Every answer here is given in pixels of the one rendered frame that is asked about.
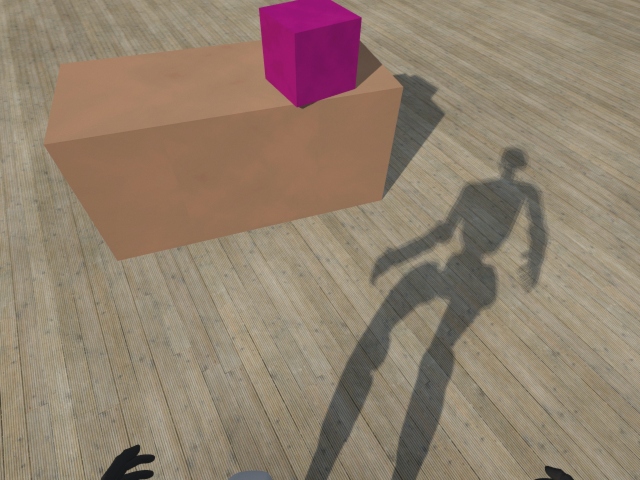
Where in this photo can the carton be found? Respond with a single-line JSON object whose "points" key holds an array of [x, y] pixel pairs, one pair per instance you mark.
{"points": [[310, 49]]}

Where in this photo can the pedestal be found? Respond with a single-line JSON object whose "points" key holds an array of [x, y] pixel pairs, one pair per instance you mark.
{"points": [[178, 147]]}

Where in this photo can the left robot hand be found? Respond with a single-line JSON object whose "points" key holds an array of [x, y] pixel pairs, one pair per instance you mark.
{"points": [[127, 460]]}

